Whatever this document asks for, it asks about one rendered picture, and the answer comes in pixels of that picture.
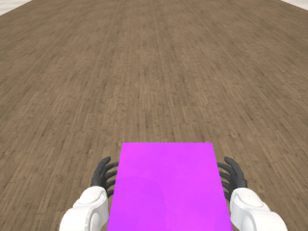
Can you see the left robot hand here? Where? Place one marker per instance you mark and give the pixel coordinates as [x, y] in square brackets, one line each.
[100, 175]

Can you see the right robot hand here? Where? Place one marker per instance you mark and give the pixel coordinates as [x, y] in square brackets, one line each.
[235, 177]

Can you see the robot left forearm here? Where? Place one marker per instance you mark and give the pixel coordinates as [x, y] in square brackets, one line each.
[89, 212]

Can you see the robot right forearm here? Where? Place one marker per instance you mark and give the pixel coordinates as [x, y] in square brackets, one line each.
[250, 213]

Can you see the carton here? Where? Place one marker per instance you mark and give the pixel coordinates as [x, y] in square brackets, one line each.
[168, 186]

